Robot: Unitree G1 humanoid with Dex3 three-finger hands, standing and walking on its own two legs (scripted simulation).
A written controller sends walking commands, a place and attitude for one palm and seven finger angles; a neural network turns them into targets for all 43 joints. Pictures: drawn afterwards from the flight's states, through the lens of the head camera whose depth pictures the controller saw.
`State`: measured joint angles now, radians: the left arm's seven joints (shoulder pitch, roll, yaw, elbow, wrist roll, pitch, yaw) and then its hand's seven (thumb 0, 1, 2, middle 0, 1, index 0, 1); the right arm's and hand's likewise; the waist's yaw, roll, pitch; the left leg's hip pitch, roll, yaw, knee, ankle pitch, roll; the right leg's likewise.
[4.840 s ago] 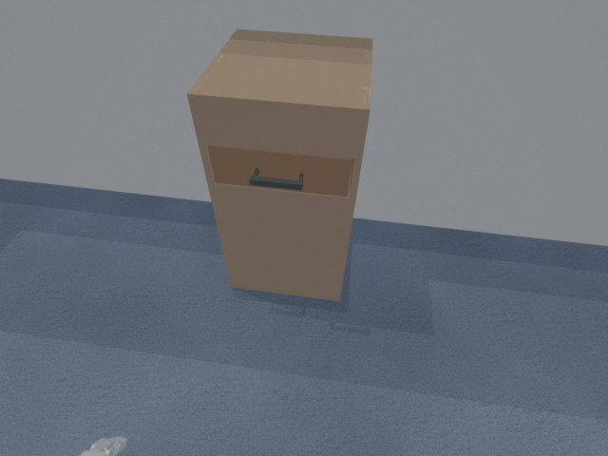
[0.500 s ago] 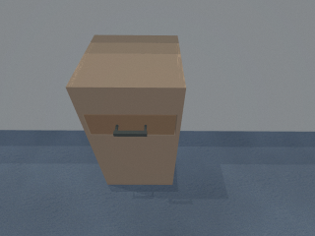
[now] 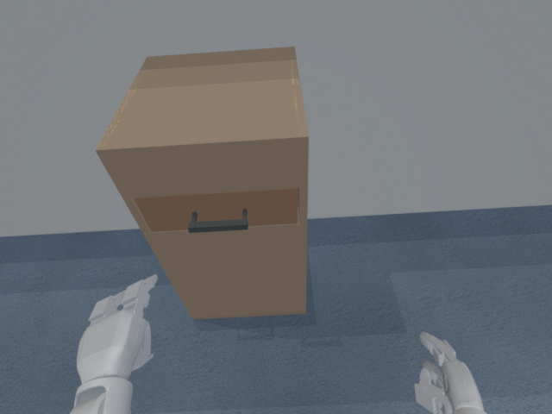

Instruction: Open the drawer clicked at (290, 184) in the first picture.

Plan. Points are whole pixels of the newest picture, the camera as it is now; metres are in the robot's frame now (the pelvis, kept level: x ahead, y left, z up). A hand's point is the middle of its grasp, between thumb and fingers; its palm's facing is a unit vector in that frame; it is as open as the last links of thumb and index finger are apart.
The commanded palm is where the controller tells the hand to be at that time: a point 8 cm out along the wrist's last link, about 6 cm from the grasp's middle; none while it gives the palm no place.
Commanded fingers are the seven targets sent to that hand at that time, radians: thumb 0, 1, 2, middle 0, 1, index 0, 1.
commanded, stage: raise the hand with hooked fingers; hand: left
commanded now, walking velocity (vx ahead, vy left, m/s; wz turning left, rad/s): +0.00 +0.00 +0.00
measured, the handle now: (218, 220) +0.57 +0.19 -0.14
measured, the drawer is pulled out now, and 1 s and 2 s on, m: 0.00 0.00 0.00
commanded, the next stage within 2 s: move the hooked fingers above the handle in 1.60 s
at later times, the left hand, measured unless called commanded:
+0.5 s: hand (132, 330) +0.24 +0.23 +0.01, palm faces -0.02 -0.10 -0.99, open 10.8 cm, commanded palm +0.21 +0.23 +0.06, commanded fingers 0.00 -0.06 0.49 -0.27 -0.92 -0.27 -0.92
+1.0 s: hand (117, 268) +0.30 +0.25 +0.07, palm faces +0.09 -0.10 -0.99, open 13.5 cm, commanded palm +0.28 +0.26 +0.13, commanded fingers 0.00 -0.50 0.30 -0.30 -1.20 -0.30 -1.20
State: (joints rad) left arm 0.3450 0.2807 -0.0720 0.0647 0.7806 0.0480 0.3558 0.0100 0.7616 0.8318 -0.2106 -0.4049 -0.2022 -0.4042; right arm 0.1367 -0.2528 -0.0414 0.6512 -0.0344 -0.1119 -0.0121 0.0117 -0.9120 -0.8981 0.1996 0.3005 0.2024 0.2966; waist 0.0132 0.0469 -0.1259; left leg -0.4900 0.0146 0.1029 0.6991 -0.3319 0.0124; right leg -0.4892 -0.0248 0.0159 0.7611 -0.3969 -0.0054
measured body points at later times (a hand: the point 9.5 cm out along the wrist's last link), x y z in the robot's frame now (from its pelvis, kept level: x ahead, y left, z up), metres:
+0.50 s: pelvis +0.00 -0.03 -0.01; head +0.04 -0.07 +0.44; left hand +0.24 +0.24 +0.06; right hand +0.20 -0.23 -0.13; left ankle +0.01 +0.12 -0.71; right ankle -0.01 -0.12 -0.71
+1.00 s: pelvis +0.02 +0.02 +0.01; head +0.02 +0.00 +0.46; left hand +0.29 +0.26 +0.12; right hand +0.22 -0.20 -0.09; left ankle +0.01 +0.12 -0.71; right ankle -0.01 -0.12 -0.71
